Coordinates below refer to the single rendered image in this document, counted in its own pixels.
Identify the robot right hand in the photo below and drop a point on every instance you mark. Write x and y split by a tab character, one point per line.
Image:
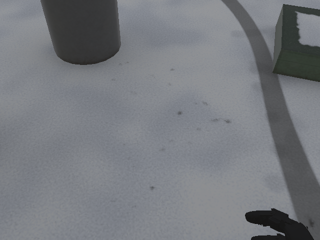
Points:
280	222

